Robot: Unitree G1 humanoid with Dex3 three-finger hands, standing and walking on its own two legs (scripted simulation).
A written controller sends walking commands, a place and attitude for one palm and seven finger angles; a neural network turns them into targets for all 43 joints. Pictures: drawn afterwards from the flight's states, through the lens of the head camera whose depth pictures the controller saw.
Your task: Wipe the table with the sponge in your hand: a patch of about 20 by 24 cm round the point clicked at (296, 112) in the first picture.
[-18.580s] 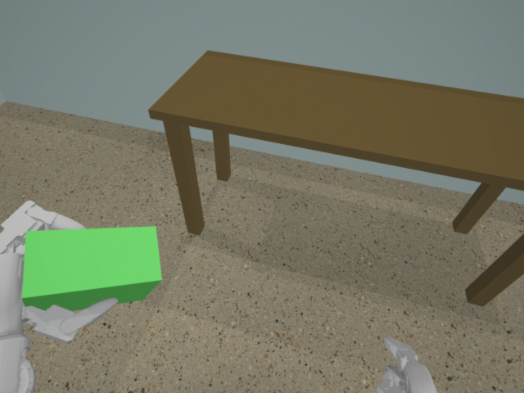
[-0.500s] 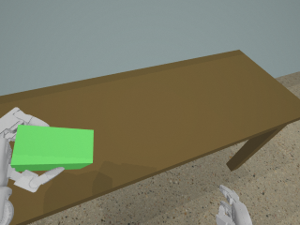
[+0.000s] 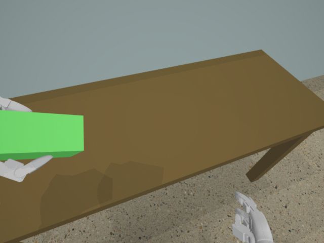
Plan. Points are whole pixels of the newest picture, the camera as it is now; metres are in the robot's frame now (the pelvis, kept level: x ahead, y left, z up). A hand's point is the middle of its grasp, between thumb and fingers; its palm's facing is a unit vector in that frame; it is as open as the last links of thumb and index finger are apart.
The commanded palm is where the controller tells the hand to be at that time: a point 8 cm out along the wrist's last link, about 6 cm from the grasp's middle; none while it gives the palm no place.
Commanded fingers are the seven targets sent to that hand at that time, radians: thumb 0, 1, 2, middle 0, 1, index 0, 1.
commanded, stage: come to a stop and stand still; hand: left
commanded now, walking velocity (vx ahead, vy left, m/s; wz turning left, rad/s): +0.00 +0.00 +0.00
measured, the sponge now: (53, 137) +0.26 +0.25 +0.15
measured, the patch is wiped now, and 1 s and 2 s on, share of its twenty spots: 0.00 0.00 0.00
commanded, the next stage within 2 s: look again from close up in 0.62 s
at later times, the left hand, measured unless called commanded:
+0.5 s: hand (32, 152) +0.22 +0.26 +0.16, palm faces +0.37 -0.86 -0.35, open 10.7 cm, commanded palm +0.16 +0.29 +0.17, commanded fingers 0.00 0.10 1.30 -1.20 -1.60 -1.20 -1.60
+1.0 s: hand (40, 154) +0.23 +0.25 +0.15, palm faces +0.36 -0.85 -0.38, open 10.7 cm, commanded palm +0.17 +0.28 +0.17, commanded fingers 0.00 0.10 1.30 -1.20 -1.60 -1.20 -1.60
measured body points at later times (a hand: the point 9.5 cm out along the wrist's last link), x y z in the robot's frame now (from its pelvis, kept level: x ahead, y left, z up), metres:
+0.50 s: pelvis +0.01 +0.01 +0.00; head +0.03 +0.04 +0.45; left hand +0.20 +0.31 +0.18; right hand +0.20 -0.20 -0.06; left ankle +0.03 +0.08 -0.74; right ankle +0.01 -0.13 -0.74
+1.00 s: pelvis +0.01 +0.00 +0.00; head +0.03 +0.03 +0.45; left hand +0.20 +0.29 +0.17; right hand +0.19 -0.22 -0.07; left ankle +0.03 +0.08 -0.74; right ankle +0.01 -0.13 -0.74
